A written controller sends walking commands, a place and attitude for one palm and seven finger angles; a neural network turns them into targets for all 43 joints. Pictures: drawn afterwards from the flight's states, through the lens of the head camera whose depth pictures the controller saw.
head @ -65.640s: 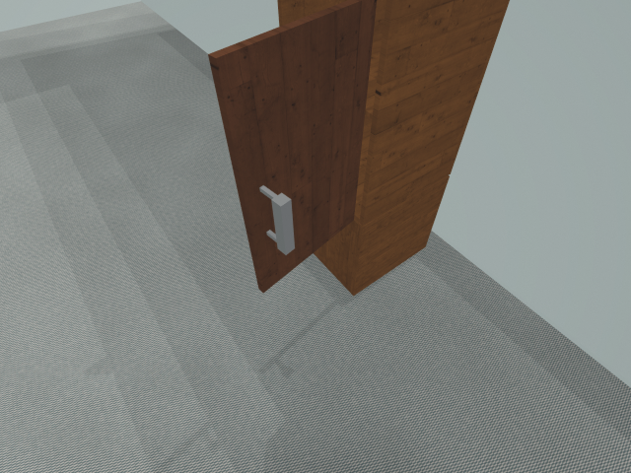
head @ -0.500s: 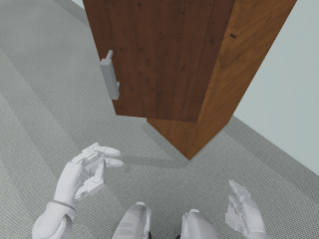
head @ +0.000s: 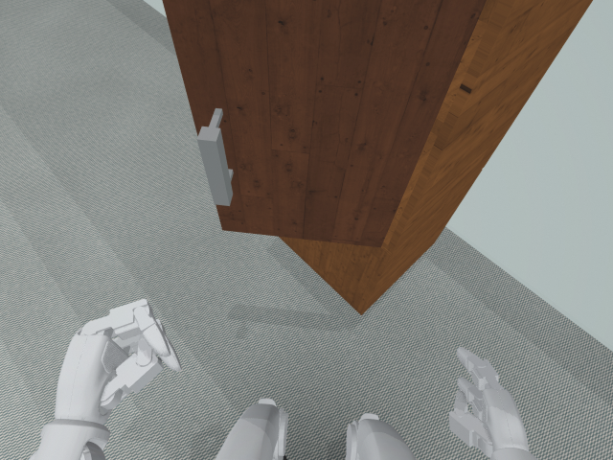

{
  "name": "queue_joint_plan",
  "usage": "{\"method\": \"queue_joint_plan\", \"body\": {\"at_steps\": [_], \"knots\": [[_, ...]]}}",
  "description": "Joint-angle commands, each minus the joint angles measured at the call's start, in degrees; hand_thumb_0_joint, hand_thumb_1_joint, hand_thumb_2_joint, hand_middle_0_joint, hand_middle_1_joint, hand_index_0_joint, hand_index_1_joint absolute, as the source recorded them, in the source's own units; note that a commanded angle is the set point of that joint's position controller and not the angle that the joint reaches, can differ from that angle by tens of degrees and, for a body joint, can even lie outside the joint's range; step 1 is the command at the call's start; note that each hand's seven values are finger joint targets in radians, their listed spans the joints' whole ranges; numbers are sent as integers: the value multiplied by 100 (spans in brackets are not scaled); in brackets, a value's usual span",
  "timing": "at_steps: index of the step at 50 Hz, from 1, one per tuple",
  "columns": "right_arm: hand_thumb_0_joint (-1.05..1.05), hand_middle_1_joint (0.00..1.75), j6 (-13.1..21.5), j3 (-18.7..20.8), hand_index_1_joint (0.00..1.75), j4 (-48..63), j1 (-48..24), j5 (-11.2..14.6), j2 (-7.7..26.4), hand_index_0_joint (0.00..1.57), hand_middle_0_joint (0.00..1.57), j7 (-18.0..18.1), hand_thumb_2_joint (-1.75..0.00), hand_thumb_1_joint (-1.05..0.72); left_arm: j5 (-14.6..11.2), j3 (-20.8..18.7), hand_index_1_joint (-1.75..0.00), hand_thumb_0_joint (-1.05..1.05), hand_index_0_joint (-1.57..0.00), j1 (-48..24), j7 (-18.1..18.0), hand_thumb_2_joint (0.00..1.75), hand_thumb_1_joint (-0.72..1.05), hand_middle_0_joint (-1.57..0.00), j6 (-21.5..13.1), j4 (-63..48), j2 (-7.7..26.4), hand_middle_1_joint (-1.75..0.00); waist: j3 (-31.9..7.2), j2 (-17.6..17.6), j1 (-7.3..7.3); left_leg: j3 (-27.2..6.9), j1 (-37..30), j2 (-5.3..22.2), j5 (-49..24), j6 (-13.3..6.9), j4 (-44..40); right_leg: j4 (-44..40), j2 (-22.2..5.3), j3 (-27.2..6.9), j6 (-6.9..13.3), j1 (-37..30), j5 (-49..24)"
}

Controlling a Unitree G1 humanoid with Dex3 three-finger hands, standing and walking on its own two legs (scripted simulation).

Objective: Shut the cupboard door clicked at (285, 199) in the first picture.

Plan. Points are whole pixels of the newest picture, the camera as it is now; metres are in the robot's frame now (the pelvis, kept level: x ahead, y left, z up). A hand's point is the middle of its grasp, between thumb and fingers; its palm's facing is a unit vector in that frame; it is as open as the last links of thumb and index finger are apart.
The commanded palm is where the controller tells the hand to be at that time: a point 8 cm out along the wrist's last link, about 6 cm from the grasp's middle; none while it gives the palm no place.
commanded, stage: raise the hand and make a fist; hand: left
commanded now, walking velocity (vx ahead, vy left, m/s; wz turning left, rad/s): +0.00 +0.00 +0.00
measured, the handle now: (220, 158) +0.53 +0.19 +0.03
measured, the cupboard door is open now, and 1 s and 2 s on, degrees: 41 41 41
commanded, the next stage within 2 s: bring the fist close to the handle in 0.72 s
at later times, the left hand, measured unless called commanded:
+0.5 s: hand (185, 366) +0.22 +0.16 +0.03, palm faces -0.05 -1.00 -0.02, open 3.1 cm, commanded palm +0.20 +0.22 +0.04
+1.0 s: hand (179, 340) +0.24 +0.17 +0.04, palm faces +0.01 -1.00 -0.05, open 3.1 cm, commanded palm +0.24 +0.22 +0.04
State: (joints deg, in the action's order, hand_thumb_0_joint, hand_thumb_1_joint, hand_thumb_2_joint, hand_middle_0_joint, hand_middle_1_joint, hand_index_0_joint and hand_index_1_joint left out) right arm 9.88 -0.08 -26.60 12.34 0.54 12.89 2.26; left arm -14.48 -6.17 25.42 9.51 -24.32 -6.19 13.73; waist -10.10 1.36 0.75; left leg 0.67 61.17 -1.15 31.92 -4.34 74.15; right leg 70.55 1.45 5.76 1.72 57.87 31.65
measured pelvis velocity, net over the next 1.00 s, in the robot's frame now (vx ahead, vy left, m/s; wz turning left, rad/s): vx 0.00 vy -0.02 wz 0.01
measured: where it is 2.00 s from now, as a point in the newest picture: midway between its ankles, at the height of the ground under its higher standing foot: outside the picture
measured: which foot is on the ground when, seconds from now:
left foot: down 0.00-1.00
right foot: down 0.00-1.00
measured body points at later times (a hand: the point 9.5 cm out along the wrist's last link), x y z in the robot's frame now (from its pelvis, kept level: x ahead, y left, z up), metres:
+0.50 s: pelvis +0.00 -0.02 +0.00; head +0.08 -0.01 +0.44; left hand +0.22 +0.22 +0.03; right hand +0.18 -0.26 -0.08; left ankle +0.03 +0.07 -0.62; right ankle +0.02 -0.11 -0.62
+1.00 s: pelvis +0.00 -0.02 -0.01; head +0.08 -0.01 +0.43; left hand +0.24 +0.22 +0.05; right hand +0.19 -0.26 -0.09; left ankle +0.03 +0.07 -0.62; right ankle +0.02 -0.11 -0.62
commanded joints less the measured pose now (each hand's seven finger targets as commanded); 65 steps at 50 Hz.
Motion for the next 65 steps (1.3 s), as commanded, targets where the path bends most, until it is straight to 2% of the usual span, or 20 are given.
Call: {"method": "queue_joint_plan", "body": {"at_steps": [1,4,6,8,11,18,22,24,27,32,33,37,40,44,47,50,54,57,63,65], "knots": [[0,30,122,327,30,714,35,15,866,20,20,13,-90,-90,99,110,-150,0,-130,-10,142,90,90,-130,-402,-498,107,-150,-989,184,-268,-819,-1430,225,-1642,545,-1262,-660,91,-52,50,-180,-1023],[0,30,115,306,30,807,64,77,975,20,20,64,-90,-90,139,158,-150,0,-130,-342,508,90,90,-130,-159,-149,294,-150,-777,-58,-338,-826,-1077,183,-945,413,-1329,-850,71,-144,52,-262,-715],[0,30,138,311,30,871,66,100,985,20,20,119,-90,-90,38,-195,-150,0,-130,-552,637,90,90,-130,-105,-455,644,-150,-1173,-30,-226,-757,-1159,148,-1063,384,-1290,-880,72,-227,70,-538,-817],[0,30,152,287,30,898,39,79,939,20,20,151,-90,-90,-96,-667,-150,0,-130,-705,602,90,90,-130,-193,-958,1054,-150,-1610,368,-32,-683,-1347,114,-1450,401,-1231,-779,94,-279,118,-796,-1075],[0,30,170,255,30,865,-18,43,771,20,20,127,-90,-90,-325,-892,-150,0,-130,-502,449,90,90,-130,-471,-1384,972,-150,-1930,628,129,-619,-1665,106,-2047,483,-1190,-688,85,-272,125,-952,-1478],[0,30,71,267,30,769,9,90,895,20,20,63,-90,-90,-179,-223,-150,0,-130,-194,585,90,90,-130,-204,32,346,-150,-968,-125,-239,-551,-769,102,-1148,305,-1057,-948,77,-372,43,-701,-850],[0,30,115,293,30,889,41,143,934,20,20,133,-90,-90,-254,-454,-150,0,-130,-492,783,90,90,-130,-82,-353,746,-150,-1336,-139,-150,-453,-709,79,-1117,257,-1001,-1113,-7,-650,10,-1088,-769],[0,30,141,280,30,902,-14,112,881,20,20,171,-90,-90,-332,-762,-150,0,-130,-718,690,90,90,-130,-263,-815,1012,-150,-1602,-13,-43,-416,-729,84,-1256,255,-931,-1064,-30,-758,13,-1269,-890],[0,30,174,249,30,827,-35,64,763,20,20,155,-90,-90,-411,-909,-150,0,-130,-579,454,90,90,-130,-601,-992,947,-150,-1599,153,40,-398,-749,81,-1364,300,-914,-968,-31,-766,10,-1304,-1085],[0,30,86,252,30,730,-58,65,800,20,20,61,-90,-90,-245,-492,-150,0,-130,-231,406,90,90,-130,-527,-158,531,-150,-1022,57,-131,-363,-424,75,-942,291,-851,-1105,-56,-812,-23,-944,-549],[0,30,57,259,30,753,-14,84,826,20,20,61,-90,-90,-238,-411,-150,0,-130,-201,478,90,90,-130,-431,-20,478,-150,-1014,-151,-172,-368,-353,72,-909,260,-837,-1171,-55,-853,-38,-1008,-436],[0,30,42,275,30,869,-8,139,876,20,20,106,-90,-90,-238,-424,-150,0,-130,-413,678,90,90,-130,-235,-361,713,-150,-1217,-46,-144,-370,-551,80,-976,236,-923,-1251,-81,-892,-43,-1169,-577],[0,30,75,256,30,856,-35,104,821,20,20,156,-90,-90,-322,-682,-150,0,-130,-657,614,90,90,-130,-423,-782,901,-150,-1483,38,-103,-387,-662,96,-1174,245,-859,-1093,-58,-859,-30,-1236,-885],[0,30,119,209,30,666,-39,29,818,20,20,146,-90,-90,-315,-717,-150,0,-130,-1306,426,90,90,-130,-746,-570,836,-150,-1244,165,-195,-420,-544,90,-1095,266,-737,-913,2,-731,19,-828,-731],[0,30,124,209,30,553,-11,43,905,20,20,124,-90,-90,-229,-483,-150,0,-130,-1625,478,90,90,-130,-649,169,626,-150,-943,78,-320,-451,-410,103,-720,257,-720,-977,20,-695,27,-435,-231],[0,30,116,217,30,564,45,97,981,20,20,143,-90,-90,-159,-229,-150,0,-130,-2103,661,90,90,-130,-348,380,590,-150,-1236,100,-343,-472,-553,100,-706,221,-823,-1014,5,-683,25,-547,-285],[0,30,81,226,30,553,75,118,1011,20,20,174,-90,-90,-174,-626,-150,0,-130,-2721,668,90,90,-130,-47,134,1048,-150,-1932,309,-174,-489,-966,107,-1213,234,-972,-929,11,-622,46,-968,-906],[0,30,44,226,30,532,53,89,946,20,20,132,-90,-90,-194,-803,-150,0,-130,-2808,422,90,90,-130,-87,-12,1053,-150,-2197,409,-74,-502,-1341,119,-1674,292,-1092,-821,23,-482,48,-1086,-1416],[0,30,-127,225,30,291,217,46,987,20,20,21,-90,-90,20,-604,-150,0,-130,-3106,122,90,90,-130,-46,1441,692,-150,-1372,1,-304,-527,-1003,134,-1446,311,-1162,-874,53,-354,40,-707,-1243],[0,30,-186,249,30,295,242,61,1031,20,20,-1,-90,-90,157,-305,-150,0,-130,-3490,174,90,90,-130,-31,1618,521,-150,-1386,17,-366,-547,-1147,157,-1406,325,-1232,-893,22,-336,39,-600,-1216]]}}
